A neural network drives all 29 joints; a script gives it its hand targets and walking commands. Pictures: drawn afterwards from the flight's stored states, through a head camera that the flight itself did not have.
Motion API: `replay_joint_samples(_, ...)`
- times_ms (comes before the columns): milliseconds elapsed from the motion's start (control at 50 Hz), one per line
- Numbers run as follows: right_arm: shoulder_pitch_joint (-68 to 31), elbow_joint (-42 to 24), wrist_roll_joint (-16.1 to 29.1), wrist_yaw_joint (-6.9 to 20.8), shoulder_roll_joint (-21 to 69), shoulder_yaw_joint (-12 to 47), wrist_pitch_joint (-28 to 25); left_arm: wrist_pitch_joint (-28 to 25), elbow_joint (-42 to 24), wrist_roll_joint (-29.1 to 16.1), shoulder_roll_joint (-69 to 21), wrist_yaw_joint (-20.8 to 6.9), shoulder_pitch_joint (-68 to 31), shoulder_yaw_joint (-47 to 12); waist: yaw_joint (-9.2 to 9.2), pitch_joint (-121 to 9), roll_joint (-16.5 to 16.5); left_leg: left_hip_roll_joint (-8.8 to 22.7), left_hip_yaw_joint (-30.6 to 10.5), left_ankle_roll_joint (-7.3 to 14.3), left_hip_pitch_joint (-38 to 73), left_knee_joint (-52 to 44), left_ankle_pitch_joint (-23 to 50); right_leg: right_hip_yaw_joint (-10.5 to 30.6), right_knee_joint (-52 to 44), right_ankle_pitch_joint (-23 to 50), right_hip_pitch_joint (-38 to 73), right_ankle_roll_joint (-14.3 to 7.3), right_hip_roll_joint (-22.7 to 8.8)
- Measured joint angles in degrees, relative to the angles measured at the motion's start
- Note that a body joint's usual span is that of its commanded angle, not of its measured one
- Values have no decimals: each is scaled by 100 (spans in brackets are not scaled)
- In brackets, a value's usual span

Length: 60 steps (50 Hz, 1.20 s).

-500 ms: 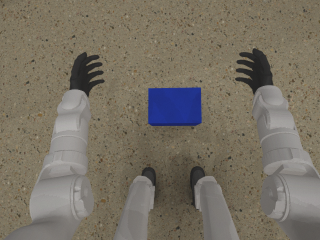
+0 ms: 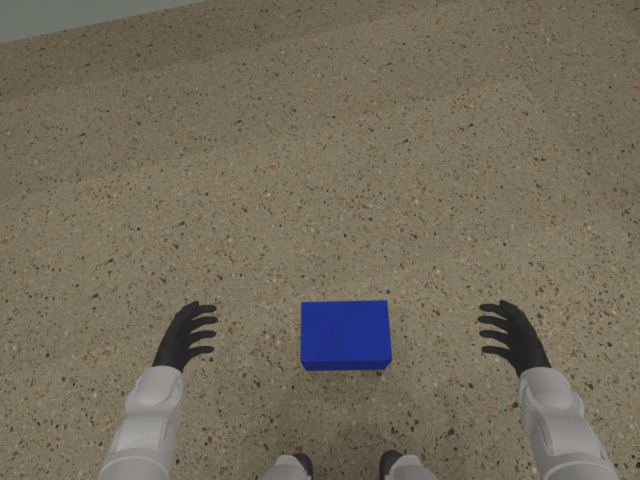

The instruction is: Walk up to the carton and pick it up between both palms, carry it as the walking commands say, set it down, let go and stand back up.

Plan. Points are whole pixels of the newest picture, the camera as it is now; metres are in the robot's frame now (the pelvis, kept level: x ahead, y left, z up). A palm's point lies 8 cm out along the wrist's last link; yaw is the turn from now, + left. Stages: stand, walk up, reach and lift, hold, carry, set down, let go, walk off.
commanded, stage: let go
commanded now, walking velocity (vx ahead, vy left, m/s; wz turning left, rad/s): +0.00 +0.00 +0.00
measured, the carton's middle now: (344, 337) +0.42 +0.00 -0.65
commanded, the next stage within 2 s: stand in 0.72 s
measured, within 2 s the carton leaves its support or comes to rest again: neither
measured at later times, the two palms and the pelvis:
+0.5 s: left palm (143, 446) +0.18 +0.22 -0.03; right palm (590, 469) +0.17 -0.24 -0.03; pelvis +0.02 -0.01 +0.04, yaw +1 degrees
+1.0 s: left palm (102, 474) +0.15 +0.28 -0.07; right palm out of the picture +0.16 -0.28 -0.05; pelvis +0.04 +0.00 +0.03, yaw +1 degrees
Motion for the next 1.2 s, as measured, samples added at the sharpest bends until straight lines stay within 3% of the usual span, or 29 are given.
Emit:
replay_joint_samples(160, 1465, -499, 105, 26, -85, 297, -243, -227, -506, -28, -66, 40, 1470, -318, 13, 565, -10, 37, -10, -7, 1810, -896, 210, -2, -833, 182, 1778, -41, -11)
replay_joint_samples(320, 2348, -936, 41, 64, -88, 559, -105, -91, -1000, -66, 69, -49, 2391, -477, -31, 1122, -73, 78, -65, -37, 3537, -1593, 342, -66, -1473, 266, 3497, -98, -15)
replay_joint_samples(540, 2396, -1078, 94, 217, -126, 763, 608, 585, -1017, 40, 199, -192, 2222, -577, -191, 1583, -92, 106, -93, -23, 4600, -1576, 141, -128, -1535, 97, 4608, -119, -1)
replay_joint_samples(680, 2297, -1087, 81, 222, -140, 740, 643, 690, -1019, 70, 153, -121, 2156, -535, -246, 1674, -60, 88, -76, 0, 4615, -1570, 100, -123, -1541, 61, 4627, -97, -23)
replay_joint_samples(780, 2243, -108, 144, -69, -416, 650, 219, 282, -161, -123, 318, 223, 2131, -538, -144, 1206, 11, 112, -63, 11, 4240, -1227, -117, -137, -1325, -83, 4307, -72, 6)
replay_joint_samples(880, 2335, 478, 107, -257, -593, 528, -38, 24, 403, -102, 526, 410, 2340, -389, -107, 868, -34, 126, -54, 19, 4198, -1144, -235, -140, -1282, -180, 4281, -72, 16)
replay_joint_samples(1200, 2377, 1223, 67, -389, -545, 581, -173, -164, 1144, -70, 559, 588, 2509, -532, -96, 871, -81, 74, -42, 58, 4195, -1331, 27, -147, -1474, 74, 4288, -24, -56)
